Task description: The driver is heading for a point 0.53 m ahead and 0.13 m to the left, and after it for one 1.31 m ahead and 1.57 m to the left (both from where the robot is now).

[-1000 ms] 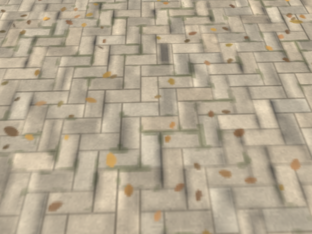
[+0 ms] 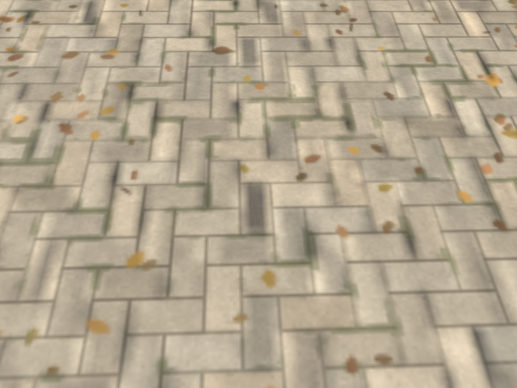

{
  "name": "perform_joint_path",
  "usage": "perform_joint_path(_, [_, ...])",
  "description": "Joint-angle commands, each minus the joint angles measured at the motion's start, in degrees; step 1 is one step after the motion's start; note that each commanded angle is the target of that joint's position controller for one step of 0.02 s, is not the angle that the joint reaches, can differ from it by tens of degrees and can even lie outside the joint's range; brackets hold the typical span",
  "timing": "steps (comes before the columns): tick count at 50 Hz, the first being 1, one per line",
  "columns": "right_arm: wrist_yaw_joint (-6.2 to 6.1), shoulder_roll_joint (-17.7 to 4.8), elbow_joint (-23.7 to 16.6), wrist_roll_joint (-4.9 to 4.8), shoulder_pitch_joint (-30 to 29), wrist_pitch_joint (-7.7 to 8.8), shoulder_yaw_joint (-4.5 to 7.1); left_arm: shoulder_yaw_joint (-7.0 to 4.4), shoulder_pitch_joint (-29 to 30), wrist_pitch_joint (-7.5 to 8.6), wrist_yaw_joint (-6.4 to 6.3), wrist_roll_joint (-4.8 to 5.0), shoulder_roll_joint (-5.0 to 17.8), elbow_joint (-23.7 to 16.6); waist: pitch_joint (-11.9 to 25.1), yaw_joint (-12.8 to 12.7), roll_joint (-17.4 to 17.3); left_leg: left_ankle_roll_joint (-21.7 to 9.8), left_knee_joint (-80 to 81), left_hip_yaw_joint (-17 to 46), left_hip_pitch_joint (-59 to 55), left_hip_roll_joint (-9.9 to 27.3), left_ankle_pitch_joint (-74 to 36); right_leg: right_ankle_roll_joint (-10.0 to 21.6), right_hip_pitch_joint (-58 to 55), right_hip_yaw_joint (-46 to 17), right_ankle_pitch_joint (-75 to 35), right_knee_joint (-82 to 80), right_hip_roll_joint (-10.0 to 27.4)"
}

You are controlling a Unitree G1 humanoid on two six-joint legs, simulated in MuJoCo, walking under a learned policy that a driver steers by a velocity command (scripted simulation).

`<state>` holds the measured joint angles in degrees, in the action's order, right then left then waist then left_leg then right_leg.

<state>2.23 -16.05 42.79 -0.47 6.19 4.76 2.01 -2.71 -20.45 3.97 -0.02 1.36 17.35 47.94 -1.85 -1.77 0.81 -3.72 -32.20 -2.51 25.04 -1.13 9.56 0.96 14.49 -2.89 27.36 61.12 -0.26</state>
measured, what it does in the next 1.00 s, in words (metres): walks ahead, turning left: right foot, then left foot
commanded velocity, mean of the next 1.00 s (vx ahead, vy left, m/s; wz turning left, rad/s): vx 0.42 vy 0.00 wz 0.31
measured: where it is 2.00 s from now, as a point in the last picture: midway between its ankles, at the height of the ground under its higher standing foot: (262, 351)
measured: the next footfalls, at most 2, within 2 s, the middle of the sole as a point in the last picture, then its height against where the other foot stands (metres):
right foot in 0.44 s outside the picture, level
left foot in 0.92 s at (214, 332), level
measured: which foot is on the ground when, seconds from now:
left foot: down 0.00-0.46, up 0.48-0.90, down 0.92-1.00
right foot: up 0.00-0.42, down 0.44-0.92, up 0.94-1.00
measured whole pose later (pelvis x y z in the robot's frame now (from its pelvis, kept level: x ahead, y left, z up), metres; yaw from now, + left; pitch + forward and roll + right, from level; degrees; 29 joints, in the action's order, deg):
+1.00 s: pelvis +0.48 +0.03 -0.01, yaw +21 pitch +2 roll -2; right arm 1.8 -17.7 37.7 0.2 7.0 0.2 4.5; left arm -4.2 -8.4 2.3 -0.6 0.5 17.5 46.5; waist -5.3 -0.6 0.2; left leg -4.9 -35.2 -0.7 29.2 -2.1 7.9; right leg -3.1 18.3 2.2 33.2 64.7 1.5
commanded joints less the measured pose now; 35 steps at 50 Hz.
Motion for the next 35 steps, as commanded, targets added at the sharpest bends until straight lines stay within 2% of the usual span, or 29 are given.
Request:
perform_joint_path(1, [-0.47, -7.34, -0.7, 0.54, 7.92, 0.18, 2.21, -1.59, 5.09, 2.31, -0.22, -0.3, 7.3, -6.54, 5.17, 4.7, -3.77, -10.39, 17.44, 25.05, -25.02, 16.76, 0.56, 0.51, 26.68, -1.62, -6.96, 7.45, 6.1])
perform_joint_path(2, [-0.42, -6.04, -0.92, 1.22, 6.64, 0.39, 1.77, -1.73, 4.04, 1.79, -0.18, -0.66, 6.7, -6.32, 4.64, 2.8, -4.87, -9.95, 18.93, 21.91, -20.92, 15.21, -3.84, 0.4, 23.05, -2.09, -9.38, 5.56, 7.46])
perform_joint_path(3, [-0.36, -5.88, -0.77, 1.21, 6.33, 0.62, 1.8, -1.58, 2.81, 1.22, -0.16, -0.68, 5.58, -5.96, 4.71, 1.84, -5.58, -10.22, 20.42, 20.04, -18.73, 14.55, -6.08, 0.06, 20.77, -1.97, -10.44, 4.11, 7.78])
perform_joint_path(5, [-0.44, -6.71, 0.2, 0.55, 6.9, 1.28, 2.08, -1.22, 2.65, 0.17, -0.38, -0.96, 3.86, -5.97, 3.6, 0.99, -5.06, -11.08, 22.78, 16.29, -15.98, 14.18, -9.94, -1.0, 20.38, -1.22, -11.97, 0.8, 8.31])
perform_joint_path(8, [-1.2, -8.32, 1.62, 0.43, 8.74, 1.2, 2.55, -0.9, 8.09, -0.11, -0.52, -1.4, 3.06, -7.74, 1.25, 1.99, -3.72, -10.65, 24.69, 12.08, -16.29, 13.29, -13.42, -2.37, 24.19, -0.68, -20.3, -7.73, 8.66])
perform_joint_path(12, [-1.83, -9.26, 3.15, -0.1, 11.8, 0.55, 2.6, -0.21, 15.68, 0.75, 0.38, -1.03, 1.36, -9.4, -0.4, 4.82, -3.64, -8.03, 25.16, 6.93, -17.4, 10.76, -12.74, -2.16, 21.82, 1.43, -32.03, -22.21, 6.67])
perform_joint_path(14, [-1.92, -9.74, 4.46, -0.45, 14.76, 0.1, 2.68, -0.06, 19.9, 1.14, 0.94, -0.77, 1.25, -10.67, -1.48, 6.63, -3.42, -7.97, 24.41, 7.53, -19.27, 11.52, -11.62, -2.05, 21.18, 2.01, -33.44, -26.41, 5.61])
perform_joint_path(16, [-2.06, -9.8, 5.61, -0.67, 17.02, -0.71, 2.71, -0.13, 23.19, 1.58, 1.61, -0.59, 1.55, -12.08, -2.37, 7.3, -3.42, -8.07, 22.28, 9.39, -22.75, 12.97, -12.21, -1.74, 22.13, 1.65, -31.68, -29.54, 4.58])
perform_joint_path(19, [-2.69, -10.76, 6.19, -0.89, 17.27, -1.71, 3.23, -0.7, 23.07, 2.37, 2.36, -0.57, 3.21, -12.62, -1.78, 5.52, -4.77, -6.97, 17.92, 12.5, -26.79, 15.09, -14.96, -0.43, 19.45, 0.71, -26.63, -33.45, 3.36])
perform_joint_path(20, [-2.86, -11.22, 6.16, -0.9, 16.71, -1.92, 3.45, -1.07, 21.08, 2.57, 2.35, -0.62, 4.07, -12.1, -0.71, 4.15, -5.55, -6.46, 15.77, 13.09, -26.98, 15.17, -18.05, 0.18, 15.83, 1.21, -24.66, -34.1, 2.6])
perform_joint_path(21, [-2.94, -11.39, 5.89, -0.94, 15.35, -2.09, 3.46, -1.84, 16.17, 2.77, 2.11, -0.74, 5.39, -10.78, 1.99, 1.03, -5.73, -5.41, 10.63, 12.12, -25.79, 13.65, -24.76, 1.39, 7.96, 2.52, -24.42, -36.12, 1.33])
perform_joint_path(22, [-2.92, -9.7, 5.45, -0.49, 15.07, -2.02, 2.82, -3.21, 7.82, 2.88, 1.56, -1.19, 8.21, -8.5, 8.31, -2.76, -4.9, -3.64, 0.69, 10.06, -21.12, 10.31, -26.06, 3.42, -5.94, 1.99, -26.15, -35.09, 2.57])
perform_joint_path(23, [-2.91, -5.78, 3.36, 1.0, 14.6, -1.79, 1.4, -4.35, -2.58, 2.63, 0.84, -2.1, 12.47, -7.28, 18.19, -6.51, 1.78, -1.21, -17.27, 7.26, -9.36, 5.63, -10.19, 7.11, -23.65, -9.5, -27.34, -32.23, 13.99])
perform_joint_path(24, [-2.62, -0.45, 2.64, -0.38, 22.68, -0.74, 0.02, -4.75, -3.63, 1.95, 1.09, -2.03, 14.47, -6.14, 25.05, -2.23, 17.79, 1.64, -34.17, 6.1, 10.92, -1.79, 23.79, 14.69, -39.08, -33.4, -14.86, -38.26, 25.29])
perform_joint_path(25, [-2.62, -7.19, 3.57, -1.69, 19.27, -0.39, 1.56, -3.26, -2.52, 1.8, 1.04, -1.58, 8.25, -6.98, 20.38, -4.51, 10.82, 1.7, -40.11, 11.05, 16.2, 1.33, 23.65, 12.82, -35.01, -33.83, -7.3, -41.95, 23.51])
perform_joint_path(26, [-2.61, -9.45, 2.09, -2.33, 14.35, -0.31, 2.5, -2.51, 0.85, 1.81, 0.77, -1.32, 5.95, -7.01, 12.32, -4.24, 7.92, 1.58, -40.75, 9.97, 18.61, 3.54, 18.26, 10.64, -27.82, -24.93, -8.41, -43.33, 21.82])
perform_joint_path(27, [-2.8, -8.58, 1.74, -1.97, 12.21, -0.48, 2.49, -2.13, 4.35, 1.87, 0.78, -1.51, 4.94, -6.96, 8.33, -2.51, 4.29, 2.0, -39.37, 8.86, 16.69, 5.83, 13.68, 9.78, -20.55, -19.19, -13.26, -45.16, 19.65])
perform_joint_path(28, [-2.81, -7.84, 1.52, -1.33, 11.29, -0.89, 2.76, -1.81, 6.95, 1.97, 0.88, -1.65, 3.44, -6.71, 5.02, -1.04, 4.06, 2.34, -36.92, 8.8, 15.1, 7.26, 10.74, 9.47, -14.92, -14.41, -16.71, -47.27, 17.76])
perform_joint_path(29, [-2.66, -6.66, 1.61, -1.4, 12.54, -1.62, 2.86, -1.74, 8.58, 2.3, 0.87, -2.09, 2.99, -6.43, 3.88, 0.74, 5.65, 2.63, -35.72, 9.04, 11.83, 8.61, 8.66, 9.14, -10.75, -10.6, -18.76, -49.25, 16.66])
perform_joint_path(30, [-2.58, -5.47, 1.57, -1.58, 13.04, -2.36, 2.78, -1.87, 9.66, 2.61, 0.88, -2.11, 2.71, -6.12, 3.03, 1.56, 5.85, 2.96, -34.94, 8.6, 10.33, 9.05, 7.88, 9.41, -8.28, -7.97, -20.29, -50.99, 16.11])
perform_joint_path(31, [-2.55, -4.41, 1.16, -1.57, 12.71, -3.04, 2.68, -2.04, 10.27, 2.94, 0.85, -1.98, 2.98, -5.65, 1.94, 2.13, 5.28, 3.35, -34.08, 8.29, 10.37, 9.4, 7.29, 9.79, -6.54, -5.36, -22.46, -52.29, 16.15])
perform_joint_path(33, [-2.62, -3.71, -0.25, -1.14, 10.66, -3.87, 2.64, -2.63, 10.38, 3.29, 0.56, -2.06, 4.36, -4.67, 0.32, 2.49, 3.77, 4.07, -30.76, 8.47, 12.5, 9.9, 4.05, 10.33, -5.62, -1.44, -25.49, -53.93, 16.46])
perform_joint_path(35, [-2.33, -3.47, -1.49, -0.58, 8.38, -3.94, 2.59, -2.97, 11.16, 2.95, 0.03, -2.36, 5.42, -4.13, -1.15, 2.66, 2.92, 4.86, -24.0, 7.41, 12.47, 9.37, -1.04, 10.08, -5.28, 4.31, -35.86, -53.18, 15.4])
